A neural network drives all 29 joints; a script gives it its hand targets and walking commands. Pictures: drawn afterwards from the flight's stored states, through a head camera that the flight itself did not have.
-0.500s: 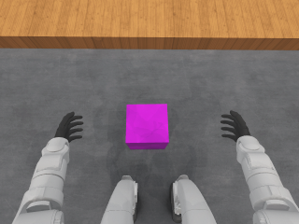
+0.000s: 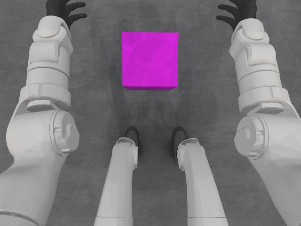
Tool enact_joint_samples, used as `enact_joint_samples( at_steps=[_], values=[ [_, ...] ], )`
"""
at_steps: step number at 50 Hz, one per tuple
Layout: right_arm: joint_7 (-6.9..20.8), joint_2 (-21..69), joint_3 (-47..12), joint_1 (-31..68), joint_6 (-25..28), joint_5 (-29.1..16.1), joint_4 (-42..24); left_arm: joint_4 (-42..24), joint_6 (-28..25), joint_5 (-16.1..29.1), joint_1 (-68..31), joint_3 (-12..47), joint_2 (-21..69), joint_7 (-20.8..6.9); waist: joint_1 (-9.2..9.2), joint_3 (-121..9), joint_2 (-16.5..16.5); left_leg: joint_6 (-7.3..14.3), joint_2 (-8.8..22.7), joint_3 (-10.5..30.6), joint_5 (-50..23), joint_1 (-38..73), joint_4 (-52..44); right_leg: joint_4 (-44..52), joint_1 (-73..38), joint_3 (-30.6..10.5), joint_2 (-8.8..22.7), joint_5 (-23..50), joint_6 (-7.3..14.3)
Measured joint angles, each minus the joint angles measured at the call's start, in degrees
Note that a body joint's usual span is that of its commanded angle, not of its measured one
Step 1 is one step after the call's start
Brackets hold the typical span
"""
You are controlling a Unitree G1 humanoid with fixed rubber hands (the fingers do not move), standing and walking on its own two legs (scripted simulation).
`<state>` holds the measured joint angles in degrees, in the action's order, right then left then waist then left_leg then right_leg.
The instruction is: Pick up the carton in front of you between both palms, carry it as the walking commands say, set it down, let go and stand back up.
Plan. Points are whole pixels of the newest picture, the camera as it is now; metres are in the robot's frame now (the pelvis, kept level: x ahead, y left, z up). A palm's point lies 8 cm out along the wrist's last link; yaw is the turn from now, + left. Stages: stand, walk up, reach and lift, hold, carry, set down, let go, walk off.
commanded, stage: reach and lift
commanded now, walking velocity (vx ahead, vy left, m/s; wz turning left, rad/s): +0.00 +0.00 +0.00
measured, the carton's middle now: (149, 65) +0.52 +0.03 -0.52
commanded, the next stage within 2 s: none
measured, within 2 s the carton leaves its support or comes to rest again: leaves its support in 1.74 s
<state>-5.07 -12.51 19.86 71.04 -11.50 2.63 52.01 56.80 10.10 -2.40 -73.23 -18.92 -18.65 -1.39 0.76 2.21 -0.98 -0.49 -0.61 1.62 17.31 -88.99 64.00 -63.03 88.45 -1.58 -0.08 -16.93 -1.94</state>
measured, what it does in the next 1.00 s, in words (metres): lowers itself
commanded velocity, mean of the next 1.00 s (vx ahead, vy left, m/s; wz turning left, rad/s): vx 0.00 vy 0.00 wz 0.00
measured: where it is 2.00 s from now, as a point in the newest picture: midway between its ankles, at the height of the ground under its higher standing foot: (155, 153)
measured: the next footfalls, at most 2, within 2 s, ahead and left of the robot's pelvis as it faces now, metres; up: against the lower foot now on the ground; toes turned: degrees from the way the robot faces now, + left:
none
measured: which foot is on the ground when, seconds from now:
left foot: down 0.00-1.00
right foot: down 0.00-1.00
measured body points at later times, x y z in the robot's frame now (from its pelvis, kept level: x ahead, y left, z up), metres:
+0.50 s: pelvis +0.00 -0.01 -0.17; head +0.36 +0.01 +0.10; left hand +0.53 +0.22 -0.33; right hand +0.53 -0.17 -0.34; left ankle +0.09 +0.12 -0.61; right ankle +0.09 -0.14 -0.61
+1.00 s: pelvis -0.02 +0.00 -0.27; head +0.36 +0.01 -0.05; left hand +0.53 +0.21 -0.47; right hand +0.54 -0.16 -0.47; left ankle +0.08 +0.12 -0.61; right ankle +0.09 -0.14 -0.61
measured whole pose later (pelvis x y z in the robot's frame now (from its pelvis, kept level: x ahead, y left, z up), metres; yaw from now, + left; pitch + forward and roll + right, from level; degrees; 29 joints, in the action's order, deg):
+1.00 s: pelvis -0.02 +0.00 -0.27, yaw -1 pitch +37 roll -1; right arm -8.2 -19.3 4.2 84.4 -3.0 -13.0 63.4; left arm 68.3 1.8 12.6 -86.5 -5.3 -24.2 4.4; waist 1.2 23.4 -0.6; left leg -1.4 -1.3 2.1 33.6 -129.5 125.8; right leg -124.9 128.7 -2.9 -3.3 -33.6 -4.5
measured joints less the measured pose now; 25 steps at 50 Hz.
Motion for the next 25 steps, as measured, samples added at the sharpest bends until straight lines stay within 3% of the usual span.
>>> enact_joint_samples(
  at_steps=[6,12,25],
  values=[
    [0.7,2.1,2.5,-3.0,3.9,3.0,-0.6,-1.4,-3.5,-3.0,3.2,-3.5,3.0,0.0,0.24,-3.8,0.0,0.0,-0.1,0.0,1.6,-4.9,1.5,-1.5,4.9,-0.4,-0.3,-1.6,-0.1],
    [0.4,3.3,2.3,-6.6,6.5,3.2,-0.2,-1.2,-6.0,-3.0,7.0,-4.4,4.6,0.8,0.30,-8.1,0.0,-0.3,-0.5,0.3,6.2,-14.3,10.9,-11.1,14.5,-1.2,-1.0,-6.3,-0.5],
    [-3.1,-1.9,-8.7,-2.5,5.8,-8.2,-1.8,-2.3,-5.8,9.0,3.5,6.1,-2.2,3.6,0.06,-0.8,0.0,-1.7,-1.7,1.4,13.6,-34.3,39.5,-40.0,34.4,-1.6,-2.9,-13.9,-1.3]
  ],
)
